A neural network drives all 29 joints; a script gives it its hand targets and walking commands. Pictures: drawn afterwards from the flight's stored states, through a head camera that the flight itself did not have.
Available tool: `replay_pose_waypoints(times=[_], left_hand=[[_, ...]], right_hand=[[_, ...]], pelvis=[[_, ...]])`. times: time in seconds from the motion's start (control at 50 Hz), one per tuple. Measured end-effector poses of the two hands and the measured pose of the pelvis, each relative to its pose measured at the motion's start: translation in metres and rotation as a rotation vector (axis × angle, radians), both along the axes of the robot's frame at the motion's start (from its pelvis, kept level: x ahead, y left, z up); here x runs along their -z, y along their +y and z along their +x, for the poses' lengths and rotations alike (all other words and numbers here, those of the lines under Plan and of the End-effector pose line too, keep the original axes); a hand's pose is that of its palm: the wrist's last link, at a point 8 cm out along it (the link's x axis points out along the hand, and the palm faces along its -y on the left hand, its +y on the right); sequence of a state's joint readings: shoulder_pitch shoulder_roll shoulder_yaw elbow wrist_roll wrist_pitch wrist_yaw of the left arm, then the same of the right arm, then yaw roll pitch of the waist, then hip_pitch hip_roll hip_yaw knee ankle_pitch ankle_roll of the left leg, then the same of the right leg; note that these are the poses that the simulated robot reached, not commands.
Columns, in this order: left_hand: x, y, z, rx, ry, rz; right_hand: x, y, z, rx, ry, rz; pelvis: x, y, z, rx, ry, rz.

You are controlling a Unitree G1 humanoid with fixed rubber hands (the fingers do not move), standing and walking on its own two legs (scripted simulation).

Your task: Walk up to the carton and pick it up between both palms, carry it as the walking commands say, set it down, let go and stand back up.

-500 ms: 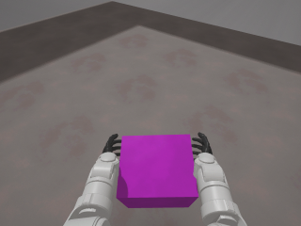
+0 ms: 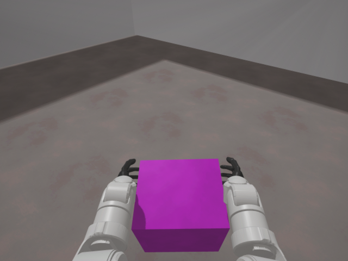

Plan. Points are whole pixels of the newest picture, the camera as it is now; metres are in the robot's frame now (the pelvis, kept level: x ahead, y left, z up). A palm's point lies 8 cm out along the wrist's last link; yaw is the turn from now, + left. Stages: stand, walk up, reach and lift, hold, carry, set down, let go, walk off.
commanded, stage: reach and lift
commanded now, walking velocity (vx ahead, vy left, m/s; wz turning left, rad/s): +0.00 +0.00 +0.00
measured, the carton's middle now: (180, 207) +0.30 +0.00 -0.03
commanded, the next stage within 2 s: hold in 0.92 s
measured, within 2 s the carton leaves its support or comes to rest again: neither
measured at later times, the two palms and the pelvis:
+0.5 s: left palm (123, 185) +0.31 +0.14 +0.05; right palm (234, 181) +0.31 -0.14 +0.06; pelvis +0.01 -0.01 +0.00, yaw +0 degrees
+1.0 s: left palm (121, 189) +0.30 +0.14 +0.05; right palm (235, 186) +0.30 -0.14 +0.06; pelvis +0.00 +0.00 +0.00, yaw +0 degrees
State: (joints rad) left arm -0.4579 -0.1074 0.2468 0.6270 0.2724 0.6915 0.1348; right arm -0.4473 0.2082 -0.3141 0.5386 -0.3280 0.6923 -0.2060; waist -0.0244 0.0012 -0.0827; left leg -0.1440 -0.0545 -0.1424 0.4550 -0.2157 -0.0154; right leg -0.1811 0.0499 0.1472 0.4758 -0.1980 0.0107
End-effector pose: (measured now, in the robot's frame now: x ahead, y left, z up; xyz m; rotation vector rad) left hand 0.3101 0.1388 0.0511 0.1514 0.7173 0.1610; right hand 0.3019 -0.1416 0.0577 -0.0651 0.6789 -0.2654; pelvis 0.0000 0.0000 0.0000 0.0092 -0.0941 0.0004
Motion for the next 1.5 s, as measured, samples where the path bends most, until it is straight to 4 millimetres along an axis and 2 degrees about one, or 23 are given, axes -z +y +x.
replay_pose_waypoints(times=[0.32, 0.5, 0.76, 1.08, 1.5], left_hand=[[-0.005, 0.001, 0.008, -0.018, 0.007, 0.018], [0.003, 0.002, -0.001, -0.031, 0.024, 0.008], [-0.004, -0.001, -0.008, -0.034, 0.005, 0.020], [-0.001, 0.003, -0.015, -0.037, 0.016, 0.021], [0.001, 0.001, -0.023, -0.056, 0.015, 0.017]], right_hand=[[0.000, 0.001, 0.013, -0.029, 0.008, 0.000], [0.001, 0.002, 0.012, -0.053, 0.027, -0.021], [-0.001, -0.001, 0.003, -0.044, 0.006, 0.002], [0.002, 0.002, -0.004, -0.049, 0.018, -0.003], [0.000, 0.001, -0.003, -0.064, 0.016, 0.000]], pelvis=[[-0.003, -0.004, 0.010, -0.003, 0.004, 0.003], [-0.005, -0.007, 0.014, -0.008, -0.008, 0.001], [-0.004, -0.002, 0.012, -0.001, -0.009, 0.003], [-0.002, -0.002, 0.005, -0.005, -0.022, 0.003], [-0.003, -0.004, 0.009, -0.007, -0.032, 0.002]])
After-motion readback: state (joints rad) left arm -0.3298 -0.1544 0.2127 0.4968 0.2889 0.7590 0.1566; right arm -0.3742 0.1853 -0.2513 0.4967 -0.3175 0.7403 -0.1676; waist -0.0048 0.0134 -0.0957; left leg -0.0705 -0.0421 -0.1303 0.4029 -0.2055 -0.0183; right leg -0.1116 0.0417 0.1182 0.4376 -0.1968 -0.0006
